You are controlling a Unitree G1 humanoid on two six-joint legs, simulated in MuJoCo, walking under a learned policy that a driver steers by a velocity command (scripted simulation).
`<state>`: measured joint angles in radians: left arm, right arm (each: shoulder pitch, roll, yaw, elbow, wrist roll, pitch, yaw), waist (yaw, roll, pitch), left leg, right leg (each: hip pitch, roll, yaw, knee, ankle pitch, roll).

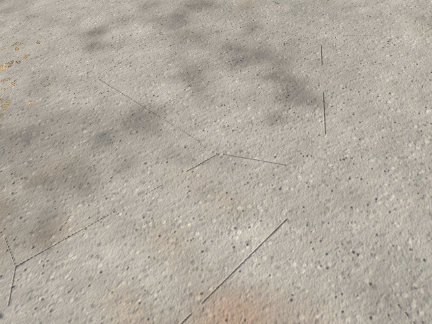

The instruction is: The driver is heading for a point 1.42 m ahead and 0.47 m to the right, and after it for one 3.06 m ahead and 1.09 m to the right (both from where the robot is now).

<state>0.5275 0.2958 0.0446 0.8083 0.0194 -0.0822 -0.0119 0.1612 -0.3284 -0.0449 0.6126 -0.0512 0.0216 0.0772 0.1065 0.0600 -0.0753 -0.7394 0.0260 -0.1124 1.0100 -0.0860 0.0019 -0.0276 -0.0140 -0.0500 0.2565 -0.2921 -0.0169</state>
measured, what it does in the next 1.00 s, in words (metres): walks ahead, turning right: left foot, then right foot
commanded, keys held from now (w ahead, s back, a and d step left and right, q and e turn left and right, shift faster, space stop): w+e+shift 0.82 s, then w+q+shift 0.18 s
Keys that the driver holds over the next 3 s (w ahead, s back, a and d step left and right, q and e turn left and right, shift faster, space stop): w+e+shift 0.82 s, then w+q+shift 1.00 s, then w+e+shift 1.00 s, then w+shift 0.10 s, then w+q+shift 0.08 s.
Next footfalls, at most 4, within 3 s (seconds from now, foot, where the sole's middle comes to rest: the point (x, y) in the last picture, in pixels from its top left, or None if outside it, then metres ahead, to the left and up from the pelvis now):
0.14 left None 0.24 0.15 -0.78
0.58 right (303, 301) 0.63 -0.12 -0.78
1.02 left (336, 194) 1.07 -0.26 -0.78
1.44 right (429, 155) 1.29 -0.65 -0.78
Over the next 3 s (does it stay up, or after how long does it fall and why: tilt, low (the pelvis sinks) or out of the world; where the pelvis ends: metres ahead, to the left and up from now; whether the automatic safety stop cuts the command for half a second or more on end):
stays up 2.58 -0.82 -0.01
